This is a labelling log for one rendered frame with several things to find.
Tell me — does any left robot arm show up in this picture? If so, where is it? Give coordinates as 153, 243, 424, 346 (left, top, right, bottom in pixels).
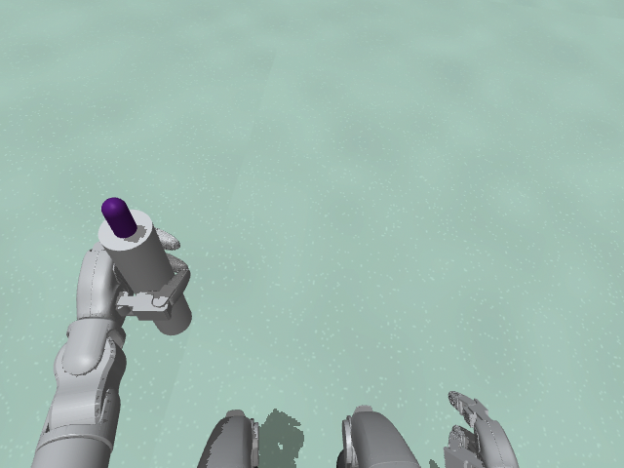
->
31, 317, 127, 468

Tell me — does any bottle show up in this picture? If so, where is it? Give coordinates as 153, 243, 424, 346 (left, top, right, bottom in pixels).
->
98, 198, 192, 335

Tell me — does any right robot hand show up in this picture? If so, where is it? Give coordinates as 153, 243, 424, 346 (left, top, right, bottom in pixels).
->
444, 391, 519, 468

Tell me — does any left robot hand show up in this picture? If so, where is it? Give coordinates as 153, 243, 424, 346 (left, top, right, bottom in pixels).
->
76, 226, 191, 327

